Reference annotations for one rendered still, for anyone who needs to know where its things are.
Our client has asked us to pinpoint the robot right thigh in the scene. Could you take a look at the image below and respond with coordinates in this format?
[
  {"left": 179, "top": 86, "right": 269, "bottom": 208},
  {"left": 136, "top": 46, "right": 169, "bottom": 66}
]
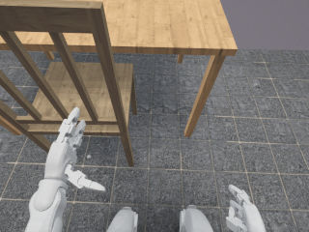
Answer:
[{"left": 180, "top": 208, "right": 213, "bottom": 232}]

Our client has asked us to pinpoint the robot right hand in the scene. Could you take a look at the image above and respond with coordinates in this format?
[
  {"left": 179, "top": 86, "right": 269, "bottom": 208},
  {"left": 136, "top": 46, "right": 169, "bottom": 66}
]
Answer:
[{"left": 226, "top": 184, "right": 266, "bottom": 232}]

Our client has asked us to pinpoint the robot right shin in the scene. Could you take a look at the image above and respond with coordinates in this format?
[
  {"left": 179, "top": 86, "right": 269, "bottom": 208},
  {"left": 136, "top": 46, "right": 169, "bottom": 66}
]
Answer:
[{"left": 186, "top": 205, "right": 197, "bottom": 209}]

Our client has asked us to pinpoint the chair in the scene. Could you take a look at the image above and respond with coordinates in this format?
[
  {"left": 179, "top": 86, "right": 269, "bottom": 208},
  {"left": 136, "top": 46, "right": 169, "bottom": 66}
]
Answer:
[{"left": 0, "top": 0, "right": 137, "bottom": 167}]

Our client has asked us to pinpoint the table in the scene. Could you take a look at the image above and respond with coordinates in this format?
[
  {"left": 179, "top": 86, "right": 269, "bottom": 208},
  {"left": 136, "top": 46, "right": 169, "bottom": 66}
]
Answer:
[{"left": 0, "top": 0, "right": 238, "bottom": 137}]

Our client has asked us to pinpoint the left robot forearm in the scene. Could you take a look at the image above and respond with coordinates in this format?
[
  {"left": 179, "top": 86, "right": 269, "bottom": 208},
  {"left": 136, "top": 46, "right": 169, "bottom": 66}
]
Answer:
[{"left": 24, "top": 178, "right": 69, "bottom": 232}]

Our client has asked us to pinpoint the robot left hand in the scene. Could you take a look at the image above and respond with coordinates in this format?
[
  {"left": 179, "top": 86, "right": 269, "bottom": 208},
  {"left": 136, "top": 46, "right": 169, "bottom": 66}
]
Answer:
[{"left": 44, "top": 107, "right": 106, "bottom": 192}]

